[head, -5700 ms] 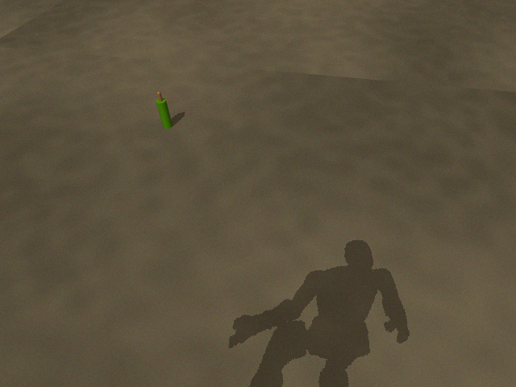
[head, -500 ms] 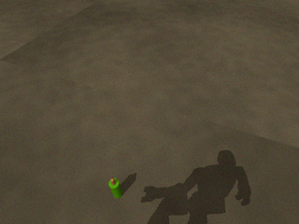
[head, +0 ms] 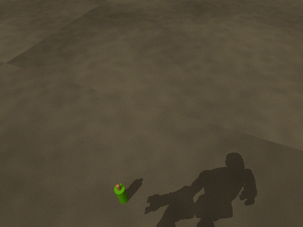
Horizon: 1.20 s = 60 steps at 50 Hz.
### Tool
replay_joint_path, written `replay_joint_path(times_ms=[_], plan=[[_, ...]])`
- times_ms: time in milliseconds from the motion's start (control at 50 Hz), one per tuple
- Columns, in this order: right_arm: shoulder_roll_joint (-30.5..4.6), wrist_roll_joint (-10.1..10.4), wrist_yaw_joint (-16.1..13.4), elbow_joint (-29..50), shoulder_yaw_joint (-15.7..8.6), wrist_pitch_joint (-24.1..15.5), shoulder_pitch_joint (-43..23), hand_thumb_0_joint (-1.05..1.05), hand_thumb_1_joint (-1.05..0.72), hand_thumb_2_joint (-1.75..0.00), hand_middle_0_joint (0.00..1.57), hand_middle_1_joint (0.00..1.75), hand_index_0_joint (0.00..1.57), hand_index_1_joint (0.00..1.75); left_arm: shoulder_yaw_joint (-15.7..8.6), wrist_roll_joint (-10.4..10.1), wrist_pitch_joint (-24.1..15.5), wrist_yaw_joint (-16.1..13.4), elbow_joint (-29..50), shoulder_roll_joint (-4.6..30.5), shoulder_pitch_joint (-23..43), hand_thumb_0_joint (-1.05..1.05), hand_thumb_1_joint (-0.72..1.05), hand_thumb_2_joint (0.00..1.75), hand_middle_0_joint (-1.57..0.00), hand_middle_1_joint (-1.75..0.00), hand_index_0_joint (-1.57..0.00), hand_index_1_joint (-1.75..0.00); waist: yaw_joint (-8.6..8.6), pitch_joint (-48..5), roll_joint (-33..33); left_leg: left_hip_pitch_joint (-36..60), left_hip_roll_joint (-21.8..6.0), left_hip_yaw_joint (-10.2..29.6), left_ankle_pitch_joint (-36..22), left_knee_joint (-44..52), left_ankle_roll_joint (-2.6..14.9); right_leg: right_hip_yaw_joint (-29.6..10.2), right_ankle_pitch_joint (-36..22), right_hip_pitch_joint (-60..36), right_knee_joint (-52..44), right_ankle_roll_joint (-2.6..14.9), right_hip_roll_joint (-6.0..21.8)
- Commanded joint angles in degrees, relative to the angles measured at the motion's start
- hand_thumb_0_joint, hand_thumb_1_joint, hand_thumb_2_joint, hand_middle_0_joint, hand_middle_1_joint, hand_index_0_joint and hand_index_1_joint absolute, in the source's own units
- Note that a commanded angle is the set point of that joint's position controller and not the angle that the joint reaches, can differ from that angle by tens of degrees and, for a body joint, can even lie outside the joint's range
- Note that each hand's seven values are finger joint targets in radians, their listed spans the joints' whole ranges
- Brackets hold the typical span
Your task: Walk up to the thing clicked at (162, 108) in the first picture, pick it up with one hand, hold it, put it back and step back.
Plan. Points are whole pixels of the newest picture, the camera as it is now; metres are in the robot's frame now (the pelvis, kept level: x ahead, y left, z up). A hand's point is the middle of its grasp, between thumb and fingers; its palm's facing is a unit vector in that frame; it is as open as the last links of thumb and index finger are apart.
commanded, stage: walk up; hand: left
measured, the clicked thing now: (121, 192) +0.42 +0.21 -0.66
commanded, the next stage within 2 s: stand in 0.52 s
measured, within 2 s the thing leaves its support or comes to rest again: neither
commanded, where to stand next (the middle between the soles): +0.08 -0.01 m, yaw +1 degrees
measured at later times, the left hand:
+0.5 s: hand out of the picture +0.09 +0.25 -0.16, palm faces -0.04 -0.94 -0.33, open 7.4 cm
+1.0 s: hand out of the picture +0.10 +0.25 -0.16, palm faces -0.02 -0.94 -0.34, open 7.4 cm
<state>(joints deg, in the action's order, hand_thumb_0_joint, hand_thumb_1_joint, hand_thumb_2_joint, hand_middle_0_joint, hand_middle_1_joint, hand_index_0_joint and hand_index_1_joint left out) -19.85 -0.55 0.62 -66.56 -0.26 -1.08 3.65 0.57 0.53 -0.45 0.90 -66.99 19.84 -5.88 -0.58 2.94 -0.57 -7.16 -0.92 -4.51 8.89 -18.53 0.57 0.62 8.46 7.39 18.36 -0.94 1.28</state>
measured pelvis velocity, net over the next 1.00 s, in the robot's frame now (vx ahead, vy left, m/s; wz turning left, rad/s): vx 0.02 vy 0.00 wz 0.02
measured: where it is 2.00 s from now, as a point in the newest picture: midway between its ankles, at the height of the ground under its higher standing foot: outside the picture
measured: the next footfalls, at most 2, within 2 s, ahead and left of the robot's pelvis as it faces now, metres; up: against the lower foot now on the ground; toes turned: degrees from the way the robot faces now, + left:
none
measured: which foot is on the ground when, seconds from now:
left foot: down 0.00-1.00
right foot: down 0.00-1.00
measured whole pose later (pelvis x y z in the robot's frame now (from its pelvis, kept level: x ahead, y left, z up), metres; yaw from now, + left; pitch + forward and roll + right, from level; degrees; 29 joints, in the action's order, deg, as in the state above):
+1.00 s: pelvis +0.02 +0.00 +0.00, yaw +1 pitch -2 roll +0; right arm -19.9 -0.7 0.2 -66.4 -0.2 -0.8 5.0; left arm 0.5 0.7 -0.5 0.3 -65.5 19.8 -5.7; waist 0.3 2.2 -0.1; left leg -5.4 -0.8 -3.5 9.4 -16.3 0.1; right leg 1.6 9.6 5.4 16.6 -0.7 1.3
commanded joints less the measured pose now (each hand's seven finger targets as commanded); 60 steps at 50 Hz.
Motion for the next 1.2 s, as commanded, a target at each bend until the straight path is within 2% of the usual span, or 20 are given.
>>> replay_joint_path(times_ms=[0,80,200,480,500,600,720,880,940,1020,1180], plan=[[-12.62,0.08,-0.62,2.88,-2.42,-1.29,-2.55,0.00,-0.90,-0.90,0.20,0.30,0.20,0.30,-2.42,-0.25,-1.42,-0.98,3.17,11.74,3.09,0.00,0.90,0.90,-0.20,-0.30,-0.20,-0.30,0.58,-4.97,0.93,2.63,-7.32,7.48,-1.33,4.36,0.74,-5.72,-4.28,1.14,-3.40,1.69,6.29],[-12.31,0.11,-0.70,2.80,-2.47,-1.19,-2.62,0.00,-0.90,-0.90,0.20,0.30,0.20,0.30,-2.55,-0.12,-1.37,-1.03,2.81,11.74,3.19,0.00,0.90,0.90,-0.20,-0.30,-0.20,-0.30,0.69,-3.62,1.59,1.32,-7.09,7.73,-0.87,4.92,0.66,-5.54,-3.70,0.81,-3.39,1.47,6.06],[-11.85,0.12,-0.67,2.81,-2.39,-1.18,-2.24,0.00,-0.90,-0.90,0.20,0.30,0.20,0.30,-2.64,-0.07,-1.45,-1.16,3.37,11.59,2.86,0.00,0.90,0.90,-0.20,-0.30,-0.20,-0.30,0.59,-5.56,0.72,2.47,-7.04,7.23,-3.19,4.20,0.65,-5.59,-5.09,-0.24,-3.51,1.49,6.29],[-12.15,-0.04,-0.83,3.29,-2.65,-1.04,-2.00,0.00,-0.90,-0.90,0.20,0.30,0.20,0.30,-2.78,0.11,-1.17,-1.31,3.96,11.75,3.07,0.00,0.90,0.90,-0.20,-0.30,-0.20,-0.30,0.81,-5.53,0.89,3.04,-7.20,6.73,-5.52,3.94,0.71,-5.28,-7.75,-0.89,-3.24,1.61,6.29],[-11.91,0.05,-0.97,3.24,-2.36,-1.00,-1.84,0.00,-0.90,-0.90,0.20,0.30,0.20,0.30,-2.81,-0.04,-1.22,-1.50,4.08,12.12,3.39,0.00,0.90,0.90,-0.20,-0.30,-0.20,-0.30,1.05,-5.78,0.82,2.71,-7.84,7.43,-7.03,4.74,0.26,-4.92,-6.27,-1.35,-2.95,1.65,6.63],[-11.93,0.07,-0.99,3.33,-2.28,-1.09,-2.28,0.00,-0.90,-0.90,0.20,0.30,0.20,0.30,-2.57,-0.02,-1.36,-1.52,4.20,11.65,3.03,0.00,0.90,0.90,-0.20,-0.30,-0.20,-0.30,0.80,-5.06,1.12,3.00,-8.03,7.64,-8.08,4.77,0.21,-4.57,-5.64,-0.77,-3.24,1.50,6.64],[-12.00,-0.03,-0.90,3.46,-2.09,-1.05,-1.45,0.00,-0.90,-0.90,0.20,0.30,0.20,0.30,-2.58,-0.15,-1.48,-1.50,4.52,11.78,3.12,0.00,0.90,0.90,-0.20,-0.30,-0.20,-0.30,0.98,-5.01,0.34,2.20,-7.56,7.24,-5.96,4.68,0.33,-5.13,-5.34,-1.50,-4.35,1.63,7.16],[-11.94,0.02,-0.93,3.33,-2.03,-1.14,-1.23,0.00,-0.90,-0.90,0.20,0.30,0.20,0.30,-2.60,-0.21,-1.49,-1.45,4.65,12.05,2.96,0.00,0.90,0.90,-0.20,-0.30,-0.20,-0.30,0.95,-5.71,0.71,3.19,-7.84,7.60,-8.71,4.50,0.08,-4.83,-6.56,-2.19,-3.95,1.82,7.18],[-11.80,-0.02,-0.93,3.47,-1.94,-1.03,-1.50,0.00,-0.90,-0.90,0.20,0.30,0.20,0.30,-2.65,-0.08,-1.56,-1.58,4.80,12.32,3.15,0.00,0.90,0.90,-0.20,-0.30,-0.20,-0.30,1.03,-5.41,1.02,2.85,-7.70,7.76,-7.84,4.46,0.09,-4.52,-6.06,-1.60,-4.11,1.63,7.03],[-12.00,-0.02,-1.00,3.53,-1.98,-0.99,-1.03,0.00,-0.90,-0.90,0.20,0.30,0.20,0.30,-2.64,-0.03,-1.59,-1.62,4.83,12.32,2.98,0.00,0.90,0.90,-0.20,-0.30,-0.20,-0.30,1.11,-6.36,0.54,3.61,-7.87,7.46,-10.02,3.68,0.31,-4.71,-8.95,-2.71,-3.86,1.88,7.52],[-11.86,0.05,-1.01,3.69,-1.88,-0.86,-1.21,0.00,-0.90,-0.90,0.20,0.30,0.20,0.30,-2.54,-0.06,-1.59,-1.63,4.70,12.19,2.12,0.00,0.90,0.90,-0.20,-0.30,-0.20,-0.30,0.87,-4.99,0.89,3.59,-7.87,7.69,-9.26,3.91,0.18,-4.26,-7.68,-1.72,-4.06,1.69,7.20]])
